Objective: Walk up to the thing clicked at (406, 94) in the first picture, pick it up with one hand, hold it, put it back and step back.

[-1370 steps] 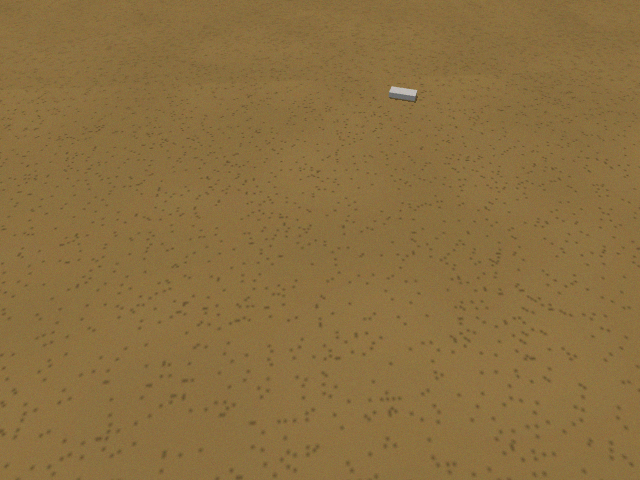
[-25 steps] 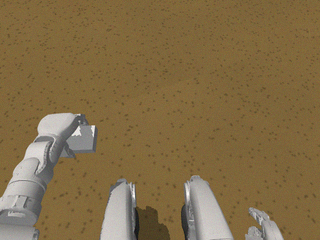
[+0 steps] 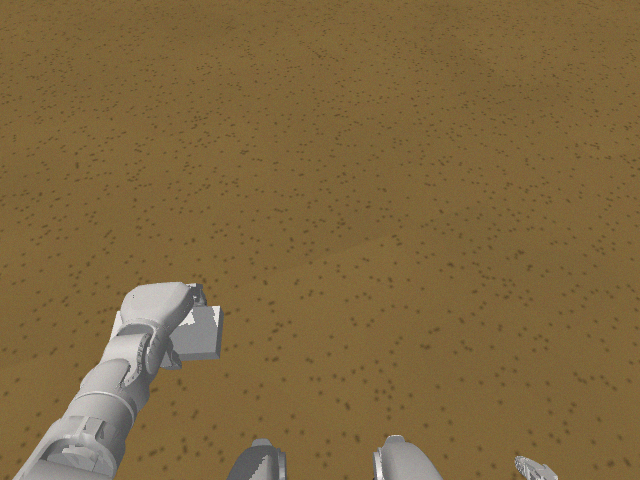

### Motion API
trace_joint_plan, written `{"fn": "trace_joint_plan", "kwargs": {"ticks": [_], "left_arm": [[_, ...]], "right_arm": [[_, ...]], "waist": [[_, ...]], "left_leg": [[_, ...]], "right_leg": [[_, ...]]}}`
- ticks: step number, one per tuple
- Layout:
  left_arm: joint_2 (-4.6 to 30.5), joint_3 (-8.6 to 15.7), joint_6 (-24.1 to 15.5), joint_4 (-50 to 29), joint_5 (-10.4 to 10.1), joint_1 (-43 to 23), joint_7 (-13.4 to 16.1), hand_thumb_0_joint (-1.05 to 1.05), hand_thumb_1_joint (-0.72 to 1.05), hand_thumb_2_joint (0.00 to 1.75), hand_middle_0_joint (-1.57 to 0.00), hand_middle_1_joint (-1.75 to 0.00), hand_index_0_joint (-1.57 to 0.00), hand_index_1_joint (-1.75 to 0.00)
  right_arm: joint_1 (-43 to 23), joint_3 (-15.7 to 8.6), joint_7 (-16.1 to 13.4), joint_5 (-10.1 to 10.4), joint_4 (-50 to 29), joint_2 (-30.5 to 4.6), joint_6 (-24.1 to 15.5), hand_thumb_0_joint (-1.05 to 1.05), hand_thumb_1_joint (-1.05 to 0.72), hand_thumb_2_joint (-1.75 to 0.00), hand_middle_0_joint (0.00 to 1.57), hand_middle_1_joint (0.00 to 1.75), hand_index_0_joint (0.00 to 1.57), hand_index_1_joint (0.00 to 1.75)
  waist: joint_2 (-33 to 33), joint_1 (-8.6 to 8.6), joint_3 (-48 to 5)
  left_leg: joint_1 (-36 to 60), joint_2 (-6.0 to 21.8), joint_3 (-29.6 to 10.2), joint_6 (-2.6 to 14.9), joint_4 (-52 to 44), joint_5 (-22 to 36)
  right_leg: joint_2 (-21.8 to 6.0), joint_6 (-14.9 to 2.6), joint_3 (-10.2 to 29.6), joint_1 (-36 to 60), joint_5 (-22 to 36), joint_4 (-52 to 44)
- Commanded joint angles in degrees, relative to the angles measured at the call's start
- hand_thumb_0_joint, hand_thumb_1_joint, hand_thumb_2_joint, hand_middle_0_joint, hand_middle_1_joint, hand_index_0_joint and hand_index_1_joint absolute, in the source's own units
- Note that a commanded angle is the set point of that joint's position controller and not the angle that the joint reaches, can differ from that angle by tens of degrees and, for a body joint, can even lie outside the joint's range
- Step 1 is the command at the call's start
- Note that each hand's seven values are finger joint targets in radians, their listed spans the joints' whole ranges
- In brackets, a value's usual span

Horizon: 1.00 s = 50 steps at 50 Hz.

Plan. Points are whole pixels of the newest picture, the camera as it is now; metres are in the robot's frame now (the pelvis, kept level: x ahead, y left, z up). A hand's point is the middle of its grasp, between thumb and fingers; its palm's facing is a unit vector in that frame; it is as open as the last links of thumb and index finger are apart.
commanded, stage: lift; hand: left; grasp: from above
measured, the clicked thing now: (168, 334) +0.34 +0.24 -0.11
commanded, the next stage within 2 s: hold in 0.16 s
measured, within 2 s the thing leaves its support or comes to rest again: neither
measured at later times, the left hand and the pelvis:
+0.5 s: hand (161, 311) +0.34 +0.22 -0.02, palm faces -0.48 -0.04 -0.88, open 10.0 cm; pelvis +0.03 +0.00 +0.04, yaw +0 degrees
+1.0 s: hand (155, 308) +0.33 +0.22 +0.01, palm faces -0.47 -0.03 -0.88, open 10.1 cm; pelvis +0.03 +0.00 +0.06, yaw -1 degrees
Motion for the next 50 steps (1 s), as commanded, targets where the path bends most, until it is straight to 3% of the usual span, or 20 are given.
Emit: {"fn": "trace_joint_plan", "kwargs": {"ticks": [1,9,10,13,16,20,21,27,30,33,40,50], "left_arm": [[12.32,4.53,0.76,-11.24,-0.62,-17.68,2.33,0.00,0.59,0.72,-0.88,-0.76,-0.92,-0.72],[10.54,3.65,0.56,-11.72,-0.72,-15.36,1.21,0.00,0.55,0.74,-0.86,-0.77,-0.90,-0.73],[11.62,4.36,0.42,-13.12,-0.88,-15.74,1.21,0.00,0.57,0.74,-0.87,-0.77,-0.91,-0.73],[11.24,3.82,0.23,-13.52,-0.69,-16.87,0.90,0.00,0.60,0.76,-0.90,-0.76,-0.94,-0.72],[12.27,4.77,-0.03,-14.06,-0.22,-15.91,0.70,0.00,0.55,0.76,-0.85,-0.78,-0.89,-0.74],[11.41,3.88,-0.50,-13.40,0.10,-14.14,-1.12,0.00,0.58,0.74,-0.87,-0.77,-0.92,-0.72],[12.29,4.29,-0.77,-16.54,-0.28,-16.31,-1.32,0.00,0.58,0.75,-0.88,-0.77,-0.92,-0.72],[11.20,3.69,-0.51,-14.95,0.03,-13.52,-2.46,0.00,0.58,0.76,-0.88,-0.77,-0.92,-0.73],[12.53,4.69,-1.02,-17.68,-0.21,-13.49,-3.34,0.00,0.60,0.76,-0.89,-0.76,-0.93,-0.72],[11.55,3.98,-1.08,-17.15,-0.24,-12.60,-4.08,0.00,0.60,0.76,-0.89,-0.75,-0.93,-0.71],[11.76,4.18,-1.38,-20.18,-0.61,-12.55,-4.79,0.00,0.59,0.79,-0.89,-0.77,-0.93,-0.73],[12.33,4.80,-1.13,-22.31,-1.05,-12.13,-5.67,0.00,0.62,0.80,-0.92,-0.76,-0.95,-0.73]], "right_arm": [[1.58,-3.24,-0.39,0.02,-5.04,-8.33,-1.41,0.00,-0.90,-0.90,0.20,0.30,0.20,0.30],[1.47,-3.42,-0.33,0.06,-5.58,-8.17,-0.55,0.00,-0.89,-0.90,0.20,0.30,0.20,0.30],[1.27,-3.55,-0.38,0.03,-5.55,-8.36,-0.43,0.00,-0.89,-0.89,0.20,0.30,0.20,0.30],[1.17,-3.70,-0.36,0.03,-5.36,-8.49,-0.16,0.00,-0.89,-0.89,0.20,0.30,0.20,0.30],[0.88,-3.73,-0.39,0.13,-5.52,-8.48,0.14,0.00,-0.89,-0.89,0.20,0.30,0.20,0.30],[0.25,-3.93,-0.47,0.19,-5.62,-8.51,0.64,0.00,-0.89,-0.89,0.20,0.30,0.20,0.30],[-0.24,-3.93,-0.43,0.24,-6.09,-8.63,0.75,0.00,-0.89,-0.89,0.20,0.30,0.20,0.30],[-1.24,-3.69,-0.45,0.53,-7.10,-8.52,1.38,0.00,-0.89,-0.89,0.20,0.30,0.20,0.30],[-1.81,-3.90,-0.52,0.55,-7.46,-8.61,1.60,0.00,-0.89,-0.89,0.20,0.30,0.20,0.30],[-2.06,-3.67,-0.65,0.69,-7.94,-8.48,1.83,0.00,-0.89,-0.89,0.20,0.30,0.20,0.30],[-2.84,-3.74,-0.73,0.88,-8.84,-8.69,2.29,0.00,-0.89,-0.89,0.20,0.30,0.20,0.30],[-4.41,-3.38,-0.82,1.04,-9.93,-8.51,2.70,0.00,-0.89,-0.89,0.20,0.30,0.20,0.30]], "waist": [[2.58,0.58,-18.50],[0.67,0.75,-16.41],[0.94,1.31,-16.94],[1.07,0.69,-16.62],[1.45,1.31,-16.25],[1.13,1.31,-15.25],[1.87,1.71,-16.21],[-0.12,1.74,-13.08],[1.73,2.83,-14.87],[0.02,2.09,-12.87],[1.00,2.71,-13.49],[0.55,3.27,-11.55]], "left_leg": [[17.92,-3.26,-0.92,0.55,-12.83,11.54],[23.14,-3.56,-0.24,0.59,-17.40,15.95],[24.24,-3.53,-0.06,0.57,-17.87,16.89],[26.27,-3.42,0.25,0.57,-19.19,18.11],[27.43,-3.65,0.42,0.42,-20.56,18.45],[29.04,-3.66,0.83,0.49,-21.56,20.91],[30.13,-3.58,0.66,0.42,-22.20,21.04],[30.39,-3.76,1.05,0.65,-23.96,20.57],[31.88,-3.84,1.32,0.48,-24.34,22.60],[31.69,-3.78,1.51,0.83,-24.76,22.37],[34.28,-3.49,1.42,0.60,-25.99,24.64],[34.50,-3.81,1.81,0.92,-28.26,20.76]], "right_leg": [[2.70,-2.11,0.37,12.01,10.99,-12.59],[2.49,-1.96,0.58,17.17,15.01,-17.40],[2.53,-1.95,0.58,18.21,15.78,-18.01],[2.52,-2.00,0.40,18.83,16.90,-18.99],[2.53,-2.05,0.49,20.31,16.81,-20.10],[2.62,-2.07,0.50,21.46,19.06,-21.19],[2.66,-2.10,0.38,21.95,18.87,-21.50],[2.76,-2.02,0.58,23.25,18.70,-23.26],[2.72,-2.14,0.64,25.16,20.17,-23.41],[2.74,-2.00,0.73,24.97,20.42,-23.94],[2.90,-2.19,0.40,25.90,21.43,-24.46],[2.60,-1.98,0.72,27.68,18.37,-26.89]]}}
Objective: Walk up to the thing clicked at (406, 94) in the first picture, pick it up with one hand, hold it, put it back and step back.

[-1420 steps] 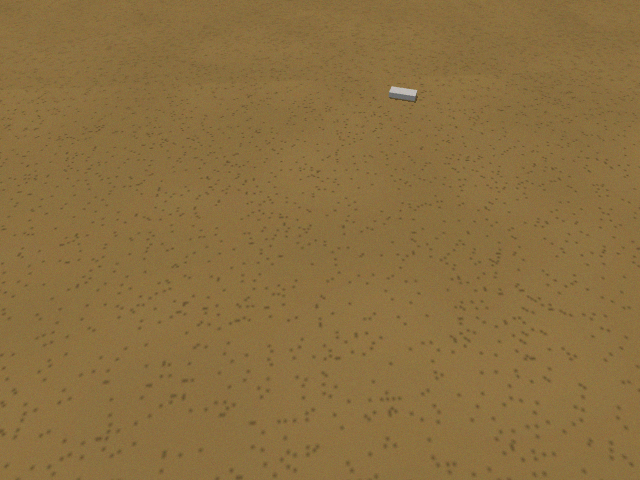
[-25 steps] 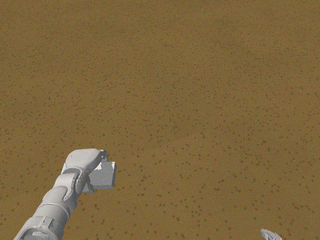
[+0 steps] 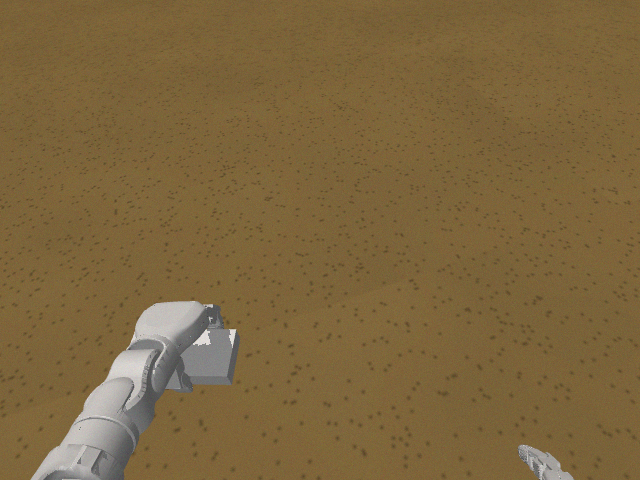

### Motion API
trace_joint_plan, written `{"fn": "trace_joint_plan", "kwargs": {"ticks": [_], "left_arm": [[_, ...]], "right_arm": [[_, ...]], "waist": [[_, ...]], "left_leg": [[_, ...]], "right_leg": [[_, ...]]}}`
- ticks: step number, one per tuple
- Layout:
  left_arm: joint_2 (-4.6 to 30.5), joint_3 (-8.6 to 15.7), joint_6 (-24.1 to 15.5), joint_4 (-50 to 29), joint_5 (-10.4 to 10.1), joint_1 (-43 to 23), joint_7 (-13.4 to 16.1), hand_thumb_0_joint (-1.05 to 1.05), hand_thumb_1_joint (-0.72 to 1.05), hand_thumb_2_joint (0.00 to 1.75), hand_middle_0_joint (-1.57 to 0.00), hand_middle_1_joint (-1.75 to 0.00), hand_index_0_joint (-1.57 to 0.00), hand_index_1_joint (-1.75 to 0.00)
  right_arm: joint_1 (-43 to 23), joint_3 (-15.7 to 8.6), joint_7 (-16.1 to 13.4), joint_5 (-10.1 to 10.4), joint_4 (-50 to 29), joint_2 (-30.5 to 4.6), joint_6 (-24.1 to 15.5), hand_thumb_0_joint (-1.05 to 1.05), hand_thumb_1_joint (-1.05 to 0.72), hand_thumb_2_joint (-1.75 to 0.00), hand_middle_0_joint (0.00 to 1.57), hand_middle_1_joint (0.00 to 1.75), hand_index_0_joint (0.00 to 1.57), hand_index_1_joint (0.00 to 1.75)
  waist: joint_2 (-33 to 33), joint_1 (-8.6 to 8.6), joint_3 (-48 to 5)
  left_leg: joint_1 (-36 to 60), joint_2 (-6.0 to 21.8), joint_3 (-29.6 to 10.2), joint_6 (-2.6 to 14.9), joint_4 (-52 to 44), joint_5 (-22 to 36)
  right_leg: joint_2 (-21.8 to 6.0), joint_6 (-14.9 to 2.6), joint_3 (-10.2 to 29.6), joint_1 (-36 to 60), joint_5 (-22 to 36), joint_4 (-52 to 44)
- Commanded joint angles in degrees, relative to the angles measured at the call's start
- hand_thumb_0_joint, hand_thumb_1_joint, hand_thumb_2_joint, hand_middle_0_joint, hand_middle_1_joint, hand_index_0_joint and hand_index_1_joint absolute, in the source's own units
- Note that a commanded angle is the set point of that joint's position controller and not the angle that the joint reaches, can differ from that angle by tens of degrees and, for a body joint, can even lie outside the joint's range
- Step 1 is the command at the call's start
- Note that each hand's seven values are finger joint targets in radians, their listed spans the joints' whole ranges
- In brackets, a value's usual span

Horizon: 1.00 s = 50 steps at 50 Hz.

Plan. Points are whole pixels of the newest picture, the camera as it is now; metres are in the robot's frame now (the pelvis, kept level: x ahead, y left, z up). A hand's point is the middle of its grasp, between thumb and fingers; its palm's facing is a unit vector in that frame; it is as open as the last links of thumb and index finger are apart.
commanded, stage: hold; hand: left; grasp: from above
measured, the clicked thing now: (182, 356) +0.31 +0.24 -0.08
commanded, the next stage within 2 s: crouch in 1.16 s
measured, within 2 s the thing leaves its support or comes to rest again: neither
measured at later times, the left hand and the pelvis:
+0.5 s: hand (180, 363) +0.28 +0.22 -0.03, palm faces -0.46 -0.04 -0.88, open 10.0 cm; pelvis -0.01 -0.01 +0.01, yaw +0 degrees
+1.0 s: hand (178, 364) +0.27 +0.22 -0.03, palm faces -0.47 -0.04 -0.88, open 10.0 cm; pelvis -0.01 -0.01 +0.01, yaw +0 degrees
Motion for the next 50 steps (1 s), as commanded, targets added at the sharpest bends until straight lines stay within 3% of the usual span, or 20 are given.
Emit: {"fn": "trace_joint_plan", "kwargs": {"ticks": [1,10,16,25,32,33,36,43,46,50], "left_arm": [[12.43,6.17,-0.24,-11.95,-0.41,-18.11,1.99,0.00,0.60,0.81,-0.91,-0.76,-0.94,-0.73],[13.22,6.85,-0.96,-14.16,-0.50,-18.21,1.16,0.00,0.63,0.81,-0.93,-0.77,-0.97,-0.74],[12.98,6.78,-1.04,-15.20,-1.15,-18.31,0.83,0.00,0.67,0.78,-0.95,-0.79,-0.99,-0.74],[13.74,7.09,-1.17,-16.37,-1.28,-19.68,0.38,0.00,0.67,0.81,-0.96,-0.79,-1.00,-0.75],[13.91,7.51,-1.39,-14.70,-1.69,-17.19,-0.44,0.00,0.68,0.80,-0.97,-0.78,-1.01,-0.74],[12.63,6.51,-1.39,-14.47,-1.54,-16.65,-0.69,0.00,0.66,0.80,-0.95,-0.79,-0.99,-0.75],[13.29,6.59,-1.72,-15.05,-1.63,-17.84,-0.90,0.00,0.66,0.79,-0.95,-0.78,-0.99,-0.74],[13.29,7.54,-1.81,-12.97,-1.51,-15.56,-0.05,0.00,0.66,0.79,-0.96,-0.77,-1.00,-0.74],[14.50,7.54,-2.27,-16.97,-1.20,-19.78,0.10,0.00,0.67,0.83,-0.97,-0.77,-1.00,-0.74],[13.34,6.88,-2.27,-15.07,-1.45,-20.15,0.80,0.00,0.66,0.80,-0.96,-0.78,-1.00,-0.74]], "right_arm": [[-3.05,-2.50,-0.45,0.17,-7.37,-7.82,-1.93,0.00,-0.90,-0.90,0.20,0.30,0.20,0.30],[-3.97,-2.21,-0.94,0.21,-7.69,-7.72,-1.87,0.00,-0.90,-0.90,0.20,0.30,0.20,0.30],[-5.09,-1.96,-1.06,0.40,-8.14,-7.68,-1.89,0.00,-0.90,-0.90,0.20,0.30,0.20,0.30],[-6.04,-1.70,-1.31,0.43,-8.23,-7.57,-1.89,0.00,-0.90,-0.90,0.20,0.30,0.20,0.30],[-7.21,-1.42,-1.37,0.55,-8.75,-7.44,-1.79,0.00,-0.90,-0.90,0.20,0.30,0.20,0.30],[-7.01,-1.37,-1.35,0.44,-8.69,-7.24,-1.74,0.00,-0.90,-0.90,0.20,0.30,0.20,0.30],[-6.87,-1.38,-1.46,0.49,-8.57,-7.36,-1.72,0.00,-0.90,-0.90,0.20,0.30,0.20,0.30],[-7.34,-1.19,-1.40,0.46,-8.80,-7.29,-1.41,0.00,-0.90,-0.90,0.20,0.30,0.20,0.30],[-7.13,-1.39,-1.55,0.41,-8.53,-7.27,-1.19,0.00,-0.91,-0.90,0.20,0.30,0.20,0.30],[-6.41,-1.47,-1.50,0.45,-7.72,-7.38,-1.20,0.00,-0.90,-0.90,0.20,0.30,0.20,0.30]], "waist": [[-0.13,0.21,-14.34],[-0.07,0.52,-14.19],[-0.40,0.67,-12.56],[-0.30,0.54,-13.22],[-1.11,1.32,-10.74],[-1.39,0.56,-10.85],[-0.01,0.86,-11.39],[-1.24,0.94,-9.48],[0.11,0.75,-13.01],[-0.08,0.54,-12.73]], "left_leg": [[9.90,-2.95,-0.54,1.18,-5.52,14.27],[11.02,-3.18,-0.22,1.41,-6.82,13.86],[11.53,-3.16,-0.15,1.46,-8.45,10.52],[13.73,-3.12,-0.10,1.55,-9.45,12.54],[13.44,-3.06,-0.10,1.47,-11.09,10.31],[13.56,-3.16,-0.02,1.64,-10.91,10.76],[14.44,-3.04,-0.06,1.37,-11.20,12.11],[13.51,-2.94,-0.23,1.39,-11.94,10.70],[15.55,-3.22,0.01,1.48,-11.14,13.44],[15.96,-2.75,-0.33,1.25,-11.64,13.72]], "right_leg": [[3.12,-1.93,-0.76,4.52,12.51,-6.14],[2.89,-1.73,-0.48,5.84,12.40,-7.69],[2.87,-1.78,-0.37,6.10,8.78,-9.37],[2.77,-1.62,-0.37,7.34,10.87,-10.29],[2.82,-1.84,-0.57,7.83,7.98,-11.87],[2.70,-1.71,-0.36,7.89,8.84,-11.81],[2.82,-1.97,-0.52,8.01,9.99,-11.50],[2.87,-2.05,-0.77,8.16,8.34,-12.27],[2.63,-1.78,-0.34,8.83,11.33,-11.90],[3.11,-2.07,-0.88,8.85,11.36,-11.70]]}}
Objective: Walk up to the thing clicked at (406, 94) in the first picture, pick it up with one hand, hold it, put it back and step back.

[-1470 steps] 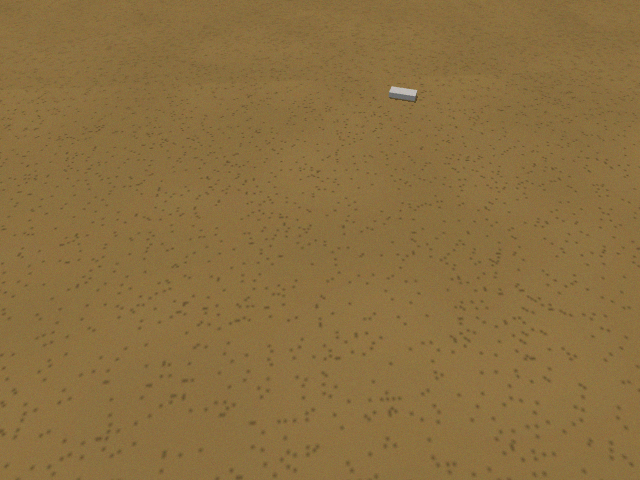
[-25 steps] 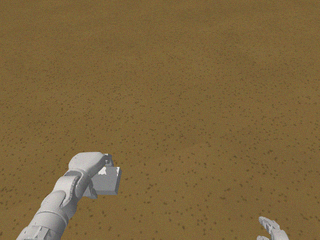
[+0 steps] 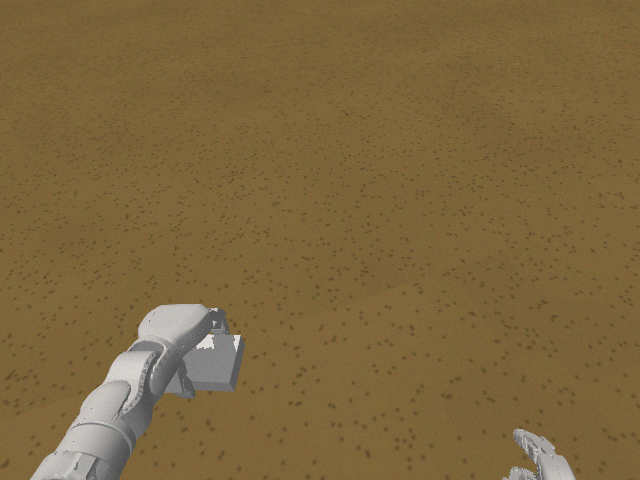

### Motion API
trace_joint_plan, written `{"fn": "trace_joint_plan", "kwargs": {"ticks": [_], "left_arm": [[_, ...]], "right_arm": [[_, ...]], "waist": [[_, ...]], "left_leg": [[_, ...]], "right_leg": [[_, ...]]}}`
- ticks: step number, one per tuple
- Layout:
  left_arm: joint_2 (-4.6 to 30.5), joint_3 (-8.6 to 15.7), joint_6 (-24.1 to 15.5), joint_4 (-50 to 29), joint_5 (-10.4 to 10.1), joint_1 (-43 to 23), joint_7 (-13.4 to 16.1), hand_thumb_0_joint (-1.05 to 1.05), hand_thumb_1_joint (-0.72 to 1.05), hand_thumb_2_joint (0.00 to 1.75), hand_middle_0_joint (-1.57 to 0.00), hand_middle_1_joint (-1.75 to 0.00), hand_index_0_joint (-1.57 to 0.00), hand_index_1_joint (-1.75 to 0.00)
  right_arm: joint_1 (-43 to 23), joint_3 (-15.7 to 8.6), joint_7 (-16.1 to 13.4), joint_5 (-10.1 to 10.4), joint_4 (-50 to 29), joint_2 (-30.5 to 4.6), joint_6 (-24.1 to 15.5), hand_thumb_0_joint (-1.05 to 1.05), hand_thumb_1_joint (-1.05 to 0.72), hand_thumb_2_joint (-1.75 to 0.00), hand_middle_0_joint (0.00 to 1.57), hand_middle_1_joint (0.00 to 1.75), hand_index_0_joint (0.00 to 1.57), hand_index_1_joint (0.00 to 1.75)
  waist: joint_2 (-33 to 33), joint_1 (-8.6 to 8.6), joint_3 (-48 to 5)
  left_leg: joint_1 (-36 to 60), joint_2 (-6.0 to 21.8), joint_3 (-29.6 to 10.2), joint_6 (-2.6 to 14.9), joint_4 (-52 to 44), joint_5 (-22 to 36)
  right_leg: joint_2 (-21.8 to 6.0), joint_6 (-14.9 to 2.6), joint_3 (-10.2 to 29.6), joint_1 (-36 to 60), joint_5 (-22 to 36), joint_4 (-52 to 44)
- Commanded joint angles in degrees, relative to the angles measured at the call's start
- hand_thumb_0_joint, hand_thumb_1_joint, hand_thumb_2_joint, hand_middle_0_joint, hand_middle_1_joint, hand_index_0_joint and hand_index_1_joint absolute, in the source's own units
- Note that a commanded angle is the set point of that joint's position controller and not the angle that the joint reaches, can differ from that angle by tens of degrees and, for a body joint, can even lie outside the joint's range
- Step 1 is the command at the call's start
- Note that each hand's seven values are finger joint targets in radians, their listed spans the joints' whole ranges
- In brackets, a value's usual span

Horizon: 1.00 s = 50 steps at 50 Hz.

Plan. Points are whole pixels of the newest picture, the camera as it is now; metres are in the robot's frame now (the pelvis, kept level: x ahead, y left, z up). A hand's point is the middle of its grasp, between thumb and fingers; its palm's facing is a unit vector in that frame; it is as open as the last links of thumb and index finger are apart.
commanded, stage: hold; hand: left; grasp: from above
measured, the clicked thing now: (186, 360) +0.30 +0.24 -0.07
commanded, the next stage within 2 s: crouch in 0.16 s
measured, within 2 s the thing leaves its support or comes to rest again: neither
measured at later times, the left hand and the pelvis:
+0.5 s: hand (190, 358) +0.30 +0.23 -0.06, palm faces -0.47 -0.04 -0.88, open 10.1 cm; pelvis +0.00 +0.00 +0.00, yaw +0 degrees
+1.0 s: hand (225, 372) +0.36 +0.24 -0.28, palm faces -0.40 +0.05 -0.91, open 10.1 cm; pelvis -0.04 +0.01 -0.17, yaw +0 degrees
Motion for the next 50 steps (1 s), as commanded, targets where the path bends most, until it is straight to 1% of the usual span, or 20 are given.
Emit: {"fn": "trace_joint_plan", "kwargs": {"ticks": [1,4,5,10,11,12,13,14,17,20,25,28,30,34,36,38,43,45,49,50], "left_arm": [[12.70,6.84,-0.31,-12.22,-0.49,-22.06,3.89,0.00,0.67,0.80,-0.96,-0.78,-1.00,-0.74],[12.87,7.50,0.09,-9.18,-0.21,-19.03,4.45,0.00,0.64,0.82,-0.96,-0.77,-0.99,-0.74],[11.75,6.38,0.25,-9.73,0.00,-18.48,4.20,0.00,0.63,0.82,-0.95,-0.77,-0.98,-0.74],[12.72,6.42,0.17,-9.75,-0.37,-20.49,3.47,0.00,0.66,0.81,-0.98,-0.74,-1.00,-0.71],[12.66,6.42,0.11,-8.28,-0.17,-20.39,3.44,0.00,0.63,0.82,-0.97,-0.74,-0.99,-0.72],[12.79,6.62,-0.17,-9.84,-0.37,-20.77,3.47,0.00,0.62,0.80,-0.94,-0.76,-0.97,-0.72],[12.82,6.71,-0.30,-9.56,-0.10,-20.70,3.51,0.00,0.68,0.72,-0.94,-0.82,-1.01,-0.75],[13.09,6.86,-0.43,-10.01,-0.05,-21.29,3.58,0.00,0.60,0.71,-0.86,-0.80,-0.93,-0.74],[11.94,6.79,-0.73,-6.78,0.23,-18.47,4.27,0.00,0.60,0.80,-0.92,-0.78,-0.95,-0.75],[11.09,6.66,-1.43,-4.33,1.11,-17.92,5.88,0.00,0.61,0.83,-0.94,-0.77,-0.96,-0.75],[10.35,6.53,-3.14,0.63,3.81,-21.95,11.29,0.00,0.62,0.88,-0.95,-0.79,-0.97,-0.78],[10.66,6.54,-3.39,5.08,5.97,-25.82,15.11,0.00,0.66,0.89,-0.97,-0.82,-1.00,-0.80],[8.29,5.27,-3.15,10.45,7.25,-26.72,17.31,0.00,0.65,0.89,-0.97,-0.82,-0.99,-0.80],[10.09,6.36,-3.37,14.59,9.65,-33.82,21.89,0.00,0.61,0.88,-0.96,-0.80,-0.98,-0.79],[9.19,5.82,-3.21,18.45,10.54,-35.42,23.64,0.00,0.62,0.86,-0.95,-0.81,-0.98,-0.79],[12.05,7.43,-3.08,18.44,11.26,-39.05,25.20,0.00,0.60,0.86,-0.94,-0.83,-0.96,-0.80],[12.92,8.23,-1.95,22.15,11.36,-43.39,27.09,0.00,0.57,0.86,-0.93,-0.77,-0.94,-0.76],[15.57,9.56,-1.49,20.33,11.44,-47.09,27.24,0.00,0.58,0.84,-0.93,-0.78,-0.95,-0.76],[16.21,10.49,0.16,25.86,11.24,-46.00,26.54,0.00,0.59,0.83,-0.95,-0.75,-0.97,-0.74],[17.67,11.42,-0.08,24.76,11.11,-47.20,26.12,0.00,0.60,0.82,-0.94,-0.76,-0.97,-0.74]], "right_arm": [[-4.59,-2.56,-0.25,-0.05,-7.13,-7.33,-2.24,0.00,-0.90,-0.90,0.20,0.30,0.20,0.30],[-5.10,-2.56,-0.15,-0.20,-7.11,-7.31,-2.11,0.00,-0.91,-0.90,0.20,0.30,0.20,0.30],[-4.92,-2.64,-0.12,-0.10,-7.39,-7.21,-2.06,0.00,-0.91,-0.90,0.20,0.30,0.20,0.30],[-4.05,-2.93,-0.14,-0.02,-6.83,-7.45,-1.68,0.00,-0.90,-0.90,0.20,0.30,0.20,0.30],[-3.84,-2.83,-0.16,-0.11,-6.72,-7.49,-1.54,0.00,-0.91,-0.90,0.20,0.30,0.20,0.30],[-3.84,-2.83,-0.16,-0.03,-6.75,-7.44,-1.48,0.00,-0.90,-0.90,0.20,0.30,0.20,0.30],[-3.43,-2.94,-0.11,-0.07,-6.71,-7.51,-1.46,0.00,-0.93,-0.91,0.20,0.30,0.20,0.30],[-3.71,-2.90,-0.12,-0.15,-6.85,-7.34,-1.40,0.00,-0.88,-0.89,0.20,0.30,0.20,0.30],[-3.56,-2.81,0.00,-0.12,-6.89,-7.45,-1.15,0.00,-0.89,-0.90,0.20,0.30,0.20,0.30],[-2.96,-3.09,0.20,-0.38,-6.58,-7.51,-0.72,0.00,-0.89,-0.90,0.20,0.30,0.20,0.30],[-1.36,-3.51,1.02,-1.38,-5.45,-7.63,-0.15,0.00,-0.89,-0.90,0.20,0.30,0.20,0.30],[0.89,-4.19,1.80,-2.19,-3.94,-8.55,-0.12,0.00,-0.89,-0.90,0.20,0.30,0.20,0.30],[2.58,-4.67,2.38,-2.67,-3.41,-8.67,-0.37,0.00,-0.90,-0.90,0.20,0.30,0.20,0.30],[5.14,-5.43,3.13,-3.62,-3.17,-9.20,-0.85,0.00,-0.90,-0.90,0.20,0.30,0.20,0.30],[5.86,-5.58,3.34,-3.94,-3.24,-9.33,-1.35,0.00,-0.90,-0.90,0.20,0.30,0.20,0.30],[6.72,-5.80,3.26,-4.30,-2.84,-9.79,-1.95,0.00,-0.90,-0.90,0.20,0.30,0.20,0.30],[8.20,-6.21,2.66,-5.39,-1.51,-10.11,-3.49,0.00,-0.90,-0.90,0.20,0.30,0.20,0.30],[9.01,-6.09,2.45,-5.67,-1.03,-10.05,-3.91,0.00,-0.90,-0.90,0.20,0.30,0.20,0.30],[9.41,-6.12,2.59,-6.45,-0.07,-10.34,-4.69,0.00,-0.90,-0.90,0.20,0.30,0.20,0.30],[9.38,-6.28,2.66,-6.65,-0.09,-10.64,-4.91,0.00,-0.90,-0.90,0.20,0.30,0.20,0.30]], "waist": [[0.83,-0.15,-15.47],[-0.57,0.28,-13.85],[-1.07,0.09,-14.69],[-0.95,-0.45,-15.72],[-1.68,-0.89,-15.01],[-1.24,-0.19,-15.59],[-0.94,-0.35,-15.73],[-0.32,-0.07,-16.08],[-1.91,-0.62,-13.85],[-3.18,-1.02,-12.63],[-1.99,-2.11,-13.13],[-1.56,-3.42,-16.43],[-2.20,-4.43,-17.37],[-0.83,-4.88,-22.30],[-0.83,-5.64,-23.84],[1.57,-5.10,-28.93],[3.51,-6.54,-36.00],[4.43,-6.93,-40.20],[4.22,-7.76,-40.74],[4.97,-7.75,-41.05]], "left_leg": [[8.97,-2.64,-0.56,1.35,-3.99,8.93],[7.65,-2.90,-0.53,1.47,-3.97,8.20],[8.16,-2.96,-0.38,1.58,-3.73,9.15],[9.18,-2.85,-0.37,1.73,-3.46,11.92],[8.70,-2.88,-0.43,1.86,-3.35,11.80],[8.89,-2.78,-0.60,1.70,-3.52,11.79],[8.88,-2.82,-0.48,1.69,-3.48,11.93],[9.22,-2.93,-0.46,1.61,-3.48,12.13],[7.56,-3.04,-0.38,1.71,-3.30,11.08],[6.28,-2.88,-0.72,1.61,-2.52,10.45],[1.51,-3.03,-0.69,1.25,2.10,8.21],[-2.62,-2.75,-0.84,0.99,7.89,7.24],[-7.71,-2.69,-1.15,0.98,13.07,5.69],[-18.47,-2.73,-1.20,0.98,22.33,1.85],[-23.91,-2.77,-1.46,1.09,26.63,-1.26],[-27.38,-2.69,-1.65,1.26,31.02,-1.97],[-36.70,-2.26,-2.58,1.78,40.86,-4.43],[-40.30,-2.17,-2.54,2.06,44.69,-4.40],[-46.72,-1.76,-3.74,1.99,49.33,-6.94],[-48.53,-1.72,-4.36,1.68,49.91,-8.99]], "right_leg": [[3.01,-1.88,-1.05,2.12,7.18,-5.23],[2.70,-1.67,-1.10,2.34,6.35,-5.91],[2.65,-1.58,-0.89,2.65,7.52,-5.81],[2.61,-1.45,-0.86,3.35,10.74,-5.33],[2.54,-1.33,-0.84,2.98,10.81,-5.51],[2.68,-1.52,-1.08,3.32,10.46,-5.38],[2.70,-1.63,-1.03,3.44,10.55,-5.26],[2.60,-1.63,-1.04,3.42,10.71,-5.39],[2.52,-1.56,-0.97,2.60,9.92,-5.43],[2.57,-1.65,-1.29,0.95,9.01,-4.64],[2.26,-1.74,-1.26,-4.78,7.05,-0.74],[2.49,-1.77,-1.34,-10.56,6.58,4.45],[2.47,-1.85,-1.59,-15.42,5.30,8.92],[2.36,-2.13,-1.44,-24.11,2.43,17.59],[2.39,-2.21,-1.75,-28.90,-0.42,21.97],[2.36,-2.39,-1.72,-33.20,-1.53,26.25],[2.76,-2.96,-2.73,-43.60,-4.11,36.45],[2.74,-2.85,-2.67,-45.48,-3.61,39.95],[2.77,-3.11,-3.58,-52.97,-6.58,45.64],[2.71,-3.25,-3.81,-54.70,-8.45,47.18]]}}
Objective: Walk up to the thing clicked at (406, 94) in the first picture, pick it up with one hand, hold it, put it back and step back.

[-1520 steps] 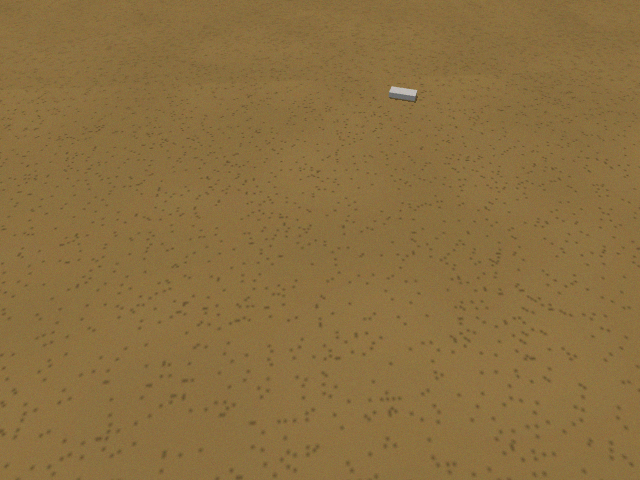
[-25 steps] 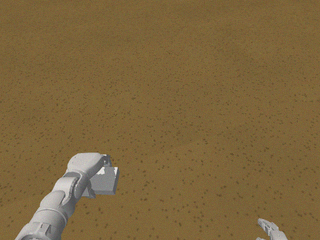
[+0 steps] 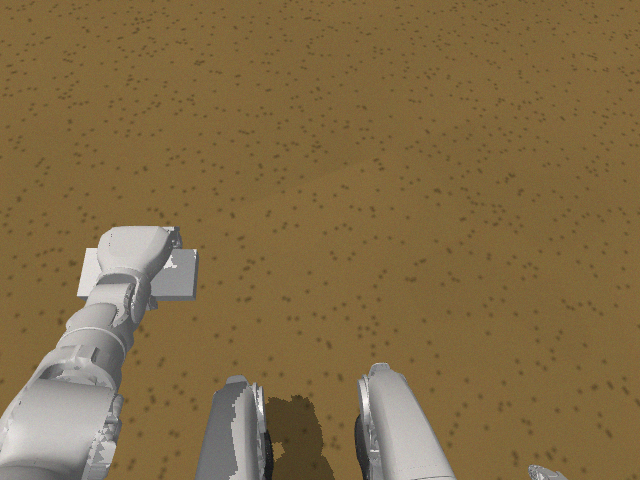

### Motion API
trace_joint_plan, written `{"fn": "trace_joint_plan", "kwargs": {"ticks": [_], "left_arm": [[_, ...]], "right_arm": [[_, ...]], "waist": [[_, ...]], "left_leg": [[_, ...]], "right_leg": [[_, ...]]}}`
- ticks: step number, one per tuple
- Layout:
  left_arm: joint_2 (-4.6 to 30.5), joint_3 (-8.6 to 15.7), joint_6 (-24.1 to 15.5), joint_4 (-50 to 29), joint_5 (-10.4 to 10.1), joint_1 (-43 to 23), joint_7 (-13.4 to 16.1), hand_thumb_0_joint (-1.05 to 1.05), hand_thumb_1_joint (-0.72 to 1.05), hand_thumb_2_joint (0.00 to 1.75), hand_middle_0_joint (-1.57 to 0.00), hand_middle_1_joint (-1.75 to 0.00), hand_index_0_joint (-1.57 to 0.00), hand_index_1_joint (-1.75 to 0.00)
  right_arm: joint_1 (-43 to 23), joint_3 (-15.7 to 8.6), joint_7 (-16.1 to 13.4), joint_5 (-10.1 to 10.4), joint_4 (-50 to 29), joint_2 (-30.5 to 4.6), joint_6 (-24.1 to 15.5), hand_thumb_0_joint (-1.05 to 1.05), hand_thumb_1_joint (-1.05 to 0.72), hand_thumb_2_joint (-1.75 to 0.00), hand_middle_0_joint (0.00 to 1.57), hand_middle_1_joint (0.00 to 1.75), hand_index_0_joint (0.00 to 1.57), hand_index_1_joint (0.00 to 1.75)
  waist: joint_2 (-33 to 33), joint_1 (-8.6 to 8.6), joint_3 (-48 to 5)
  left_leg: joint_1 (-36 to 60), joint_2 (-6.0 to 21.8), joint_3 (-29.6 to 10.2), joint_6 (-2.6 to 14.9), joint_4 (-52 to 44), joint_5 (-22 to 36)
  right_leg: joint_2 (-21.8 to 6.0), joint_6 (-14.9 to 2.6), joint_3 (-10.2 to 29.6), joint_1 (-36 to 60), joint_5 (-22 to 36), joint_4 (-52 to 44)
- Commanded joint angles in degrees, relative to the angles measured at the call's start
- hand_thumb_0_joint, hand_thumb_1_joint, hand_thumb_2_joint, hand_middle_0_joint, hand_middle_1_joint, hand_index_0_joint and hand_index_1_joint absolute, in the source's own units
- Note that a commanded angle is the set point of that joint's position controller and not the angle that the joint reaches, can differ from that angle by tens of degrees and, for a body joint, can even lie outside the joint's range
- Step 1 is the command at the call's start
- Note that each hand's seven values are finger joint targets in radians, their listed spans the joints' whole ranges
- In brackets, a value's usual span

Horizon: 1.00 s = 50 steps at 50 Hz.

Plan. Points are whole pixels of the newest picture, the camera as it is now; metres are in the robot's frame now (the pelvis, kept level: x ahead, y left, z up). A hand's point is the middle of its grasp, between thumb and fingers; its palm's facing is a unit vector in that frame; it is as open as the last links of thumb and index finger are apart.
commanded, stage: crouch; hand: left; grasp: from above
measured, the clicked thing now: (142, 274) +0.42 +0.25 -0.14
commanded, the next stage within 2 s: lower in 1.34 s
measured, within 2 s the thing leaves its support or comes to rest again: neither
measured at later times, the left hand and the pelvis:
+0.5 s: hand (181, 292) +0.45 +0.24 -0.33, palm faces -0.45 +0.00 -0.90, open 9.9 cm; pelvis -0.02 +0.00 -0.16, yaw -3 degrees
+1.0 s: hand (189, 292) +0.47 +0.25 -0.41, palm faces -0.47 -0.01 -0.88, open 9.9 cm; pelvis -0.03 +0.00 -0.24, yaw -5 degrees
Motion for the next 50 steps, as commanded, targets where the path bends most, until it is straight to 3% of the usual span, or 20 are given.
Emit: {"fn": "trace_joint_plan", "kwargs": {"ticks": [1,4,9,11,14,15,16,19,20,22,26,30,36,44,47,50], "left_arm": [[15.92,4.71,1.05,-7.22,-0.55,-21.15,1.61,0.00,0.61,0.81,-0.95,-0.76,-0.98,-0.73],[17.45,5.48,0.26,-6.72,-0.41,-23.77,0.36,0.00,0.64,0.79,-0.98,-0.73,-1.00,-0.71],[18.98,6.40,-2.28,-5.13,0.17,-28.69,-0.24,0.00,0.66,0.74,-0.99,-0.70,-1.02,-0.67],[20.77,7.38,-3.48,-6.99,0.55,-30.46,0.14,0.00,0.69,0.74,-1.00,-0.70,-1.04,-0.67],[20.32,7.04,-4.72,-6.60,1.70,-32.82,0.53,0.00,0.72,0.72,-1.02,-0.69,-1.06,-0.65],[22.51,8.09,-4.93,-6.71,1.86,-33.62,1.02,0.00,0.72,0.72,-1.03,-0.70,-1.07,-0.66],[22.81,8.87,-4.81,-4.92,2.20,-31.71,1.67,0.00,0.70,0.74,-1.02,-0.69,-1.06,-0.66],[24.26,9.46,-4.96,-6.46,2.92,-35.57,2.53,0.00,0.67,0.77,-1.03,-0.67,-1.05,-0.65],[23.56,9.44,-4.56,-3.51,3.28,-33.29,2.73,0.00,0.69,0.75,-1.03,-0.67,-1.06,-0.65],[24.69,9.75,-4.58,-4.85,3.30,-36.36,3.06,0.00,0.68,0.76,-1.04,-0.64,-1.06,-0.63],[26.24,10.51,-4.07,-2.55,4.22,-36.22,3.22,0.00,0.70,0.74,-1.06,-0.63,-1.07,-0.61],[26.42,10.61,-4.20,-1.26,3.38,-36.38,2.21,0.00,0.71,0.74,-1.05,-0.64,-1.07,-0.62],[28.13,10.72,-5.43,1.62,4.02,-37.35,1.38,0.00,0.74,0.74,-1.06,-0.65,-1.08,-0.63],[32.06,11.44,-6.70,3.67,4.73,-40.71,1.71,0.00,0.74,0.72,-1.05,-0.67,-1.08,-0.64],[33.21,11.62,-7.27,3.91,5.10,-43.42,2.15,0.00,0.76,0.69,-1.05,-0.67,-1.09,-0.63],[33.67,11.15,-7.15,6.67,5.68,-41.98,2.28,0.00,0.74,0.68,-1.05,-0.66,-1.08,-0.62]], "right_arm": [[5.30,-3.13,-0.21,-0.74,-3.63,-9.72,-2.27,0.00,-0.90,-0.90,0.20,0.30,0.20,0.30],[5.46,-2.99,0.30,-0.91,-3.46,-9.99,-2.80,0.00,-0.90,-0.90,0.20,0.30,0.20,0.30],[6.63,-2.09,1.35,-1.43,-2.65,-10.28,-3.90,0.00,-0.90,-0.90,0.20,0.30,0.20,0.30],[6.84,-1.78,1.97,-1.77,-2.61,-10.75,-4.48,0.00,-0.90,-0.90,0.20,0.30,0.20,0.30],[7.45,-1.08,3.04,-2.54,-1.76,-10.67,-5.07,0.00,-0.90,-0.90,0.20,0.30,0.20,0.30],[7.88,-1.53,3.32,-2.72,-1.56,-11.29,-5.06,0.00,-0.90,-0.90,0.20,0.30,0.20,0.30],[8.43,-1.42,3.65,-2.98,-1.12,-11.58,-5.09,0.00,-0.90,-0.90,0.20,0.30,0.20,0.30],[9.19,-1.34,4.59,-3.54,-0.77,-11.36,-5.14,0.00,-0.91,-0.90,0.20,0.30,0.20,0.30],[9.28,-1.16,4.87,-3.68,-0.47,-11.47,-5.16,0.00,-0.91,-0.90,0.20,0.30,0.20,0.30],[9.00,-1.11,5.40,-3.89,-0.60,-11.47,-5.09,0.00,-0.91,-0.90,0.20,0.30,0.20,0.30],[9.26,-0.85,6.18,-4.28,-0.60,-11.70,-4.81,0.00,-0.91,-0.90,0.20,0.30,0.20,0.30],[9.34,-0.68,7.05,-4.51,-0.61,-12.19,-4.86,0.00,-0.91,-0.90,0.20,0.30,0.20,0.30],[9.56,-0.01,7.79,-4.78,-0.23,-12.61,-4.35,0.00,-0.91,-0.90,0.20,0.30,0.20,0.30],[8.95,1.32,8.46,-5.16,-0.42,-13.55,-3.93,0.00,-0.91,-0.90,0.20,0.30,0.20,0.30],[8.78,2.04,8.50,-5.45,-0.25,-13.83,-3.95,0.00,-0.91,-0.90,0.20,0.30,0.20,0.30],[8.49,2.80,8.49,-5.64,-0.37,-14.21,-3.80,0.00,-0.91,-0.90,0.20,0.30,0.20,0.30]], "waist": [[5.68,0.20,-30.62],[6.65,-0.36,-32.08],[6.42,-3.02,-32.48],[8.75,-2.73,-34.92],[11.60,-3.51,-38.38],[12.81,-3.30,-39.45],[13.13,-3.21,-38.57],[14.22,-3.49,-42.64],[14.25,-3.82,-40.20],[14.91,-3.84,-41.36],[16.50,-4.03,-40.53],[15.32,-4.98,-38.29],[13.64,-5.88,-37.03],[15.96,-6.31,-34.74],[17.19,-7.20,-34.83],[17.02,-7.63,-33.10]], "left_leg": [[14.37,-2.59,-0.47,1.01,-5.30,7.79],[10.52,-2.60,-0.96,0.95,-1.63,4.71],[2.02,-2.87,-1.73,1.30,5.51,0.57],[2.25,-2.75,-2.84,0.84,7.02,0.57],[4.85,-2.37,-3.85,0.50,10.71,5.52],[4.40,-2.42,-2.80,0.71,12.34,6.06],[3.19,-2.58,-2.43,0.72,13.52,7.56],[3.29,-2.45,-1.70,0.96,16.92,9.90],[2.00,-2.47,-1.88,0.81,17.52,10.29],[0.32,-2.42,-1.52,0.97,19.09,9.67],[-1.59,-2.35,-0.91,1.01,22.04,10.51],[-4.53,-2.09,-1.32,1.04,24.42,10.61],[-10.19,-2.31,-0.91,1.35,28.09,8.83],[-13.53,-2.22,-1.19,1.15,31.34,6.65],[-15.55,-2.38,-1.11,1.16,32.48,5.56],[-16.36,-2.36,-1.31,1.17,33.48,4.08]], "right_leg": [[2.00,-4.07,-2.59,5.35,7.44,-4.56],[2.10,-4.31,-2.96,0.27,4.48,-0.44],[1.96,-4.19,-3.56,-7.60,1.53,5.56],[1.85,-4.43,-4.20,-10.91,1.11,8.61],[1.53,-4.41,-4.95,-15.60,4.27,12.76],[1.79,-4.44,-4.70,-15.13,4.86,13.24],[1.54,-4.35,-4.60,-15.28,6.02,14.23],[1.93,-4.27,-4.93,-15.74,8.04,16.29],[1.66,-4.22,-5.07,-17.20,8.11,17.28],[1.96,-4.34,-5.17,-17.71,8.22,18.74],[2.08,-4.21,-5.27,-18.84,8.89,21.07],[1.99,-4.03,-5.73,-20.39,9.19,23.49],[2.53,-3.73,-6.01,-21.19,8.79,25.99],[2.90,-3.97,-7.20,-24.69,7.13,29.97],[2.98,-3.91,-7.58,-25.21,6.66,31.41],[3.12,-3.95,-8.07,-27.09,5.33,32.12]]}}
